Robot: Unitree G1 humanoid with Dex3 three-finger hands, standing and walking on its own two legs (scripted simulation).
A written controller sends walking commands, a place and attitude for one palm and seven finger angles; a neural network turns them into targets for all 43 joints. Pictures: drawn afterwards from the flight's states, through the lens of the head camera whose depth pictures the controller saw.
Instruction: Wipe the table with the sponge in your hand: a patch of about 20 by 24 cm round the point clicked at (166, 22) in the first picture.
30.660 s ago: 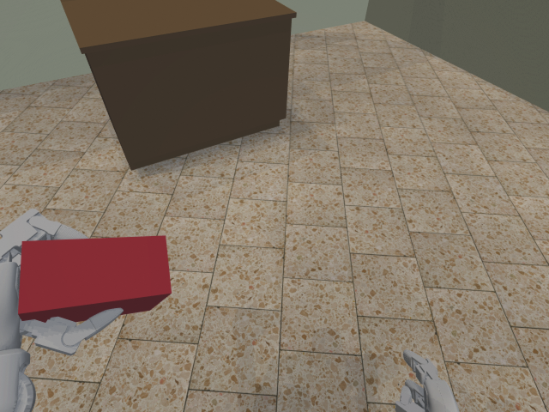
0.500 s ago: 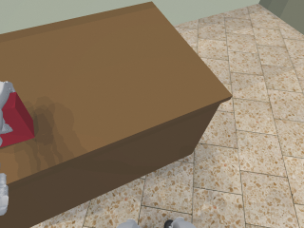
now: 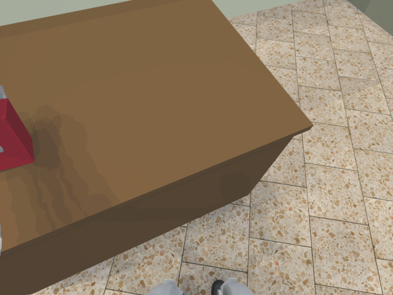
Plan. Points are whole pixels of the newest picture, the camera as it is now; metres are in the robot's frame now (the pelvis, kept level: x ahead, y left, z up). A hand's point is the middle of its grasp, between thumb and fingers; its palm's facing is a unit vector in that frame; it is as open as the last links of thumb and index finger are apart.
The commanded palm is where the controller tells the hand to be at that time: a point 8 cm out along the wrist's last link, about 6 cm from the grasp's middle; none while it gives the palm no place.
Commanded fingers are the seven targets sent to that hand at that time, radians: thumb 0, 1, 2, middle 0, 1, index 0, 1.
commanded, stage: wipe forward along the first lane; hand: left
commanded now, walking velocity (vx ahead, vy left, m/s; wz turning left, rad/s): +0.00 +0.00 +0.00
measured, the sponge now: out of the picture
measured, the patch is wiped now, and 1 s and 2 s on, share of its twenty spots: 0.65 0.70 0.80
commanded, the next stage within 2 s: slide across to the middle lane in 0.16 s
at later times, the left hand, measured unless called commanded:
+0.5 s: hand out of the picture +0.44 +0.42 +0.06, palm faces -0.19 +0.02 -0.98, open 10.0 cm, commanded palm +0.45 +0.38 +0.10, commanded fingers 0.00 0.10 1.30 -1.20 -1.60 -1.20 -1.60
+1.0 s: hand (30, 99) +0.47 +0.36 +0.06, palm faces -0.17 +0.01 -0.99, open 10.0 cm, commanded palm +0.47 +0.33 +0.10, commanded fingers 0.00 0.10 1.30 -1.20 -1.60 -1.20 -1.60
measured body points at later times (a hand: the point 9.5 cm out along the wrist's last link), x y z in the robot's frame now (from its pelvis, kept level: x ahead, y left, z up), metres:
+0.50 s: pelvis +0.01 +0.00 +0.00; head +0.13 +0.03 +0.44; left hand +0.45 +0.41 +0.12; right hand +0.03 -0.28 -0.12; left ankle -0.02 +0.06 -0.70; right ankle +0.02 -0.13 -0.70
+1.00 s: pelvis +0.03 +0.00 +0.02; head +0.13 +0.01 +0.45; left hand +0.48 +0.35 +0.12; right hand +0.04 -0.28 -0.11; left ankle -0.02 +0.06 -0.70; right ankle +0.02 -0.13 -0.70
